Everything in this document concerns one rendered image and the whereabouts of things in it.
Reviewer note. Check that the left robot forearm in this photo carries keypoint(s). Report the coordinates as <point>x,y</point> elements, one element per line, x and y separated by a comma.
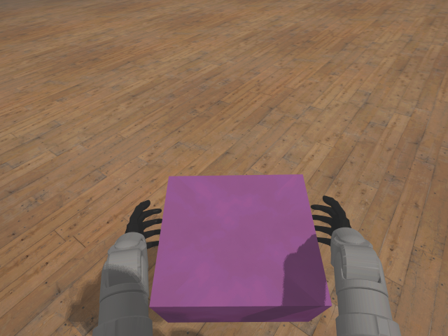
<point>124,291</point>

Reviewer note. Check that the right robot forearm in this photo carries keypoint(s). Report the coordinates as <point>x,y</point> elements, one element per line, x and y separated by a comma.
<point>362,296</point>

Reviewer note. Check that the carton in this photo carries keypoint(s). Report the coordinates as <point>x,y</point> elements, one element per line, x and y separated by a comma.
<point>238,248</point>

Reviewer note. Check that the robot left hand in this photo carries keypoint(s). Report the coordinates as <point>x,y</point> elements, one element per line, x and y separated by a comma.
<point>136,223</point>

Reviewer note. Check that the robot right hand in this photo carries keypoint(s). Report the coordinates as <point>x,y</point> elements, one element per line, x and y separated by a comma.
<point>338,220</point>

